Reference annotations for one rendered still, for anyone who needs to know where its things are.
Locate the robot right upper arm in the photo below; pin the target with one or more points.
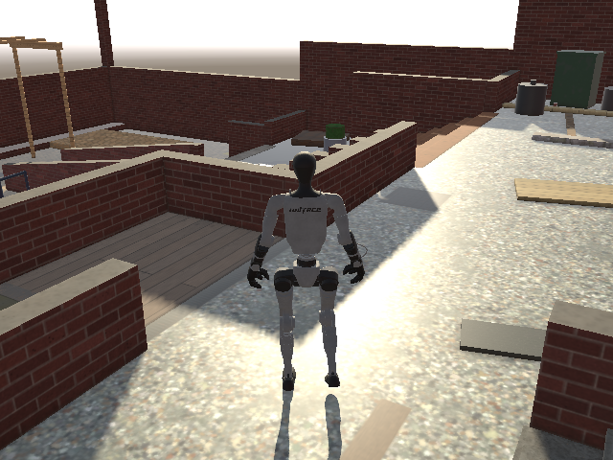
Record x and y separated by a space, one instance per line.
336 203

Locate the robot right hand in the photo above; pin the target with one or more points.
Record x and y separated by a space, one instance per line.
360 272

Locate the robot left upper arm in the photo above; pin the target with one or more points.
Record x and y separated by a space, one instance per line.
275 203

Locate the robot left hand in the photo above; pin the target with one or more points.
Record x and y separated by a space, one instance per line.
256 274

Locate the robot foot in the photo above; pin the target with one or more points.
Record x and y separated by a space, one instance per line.
332 380
288 383

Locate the right robot forearm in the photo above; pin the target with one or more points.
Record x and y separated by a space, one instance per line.
353 253

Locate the robot left foot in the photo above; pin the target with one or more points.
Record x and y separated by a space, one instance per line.
288 383

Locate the robot right foot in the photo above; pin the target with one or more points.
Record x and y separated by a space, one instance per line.
332 380

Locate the left robot forearm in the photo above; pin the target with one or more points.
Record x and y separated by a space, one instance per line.
258 256

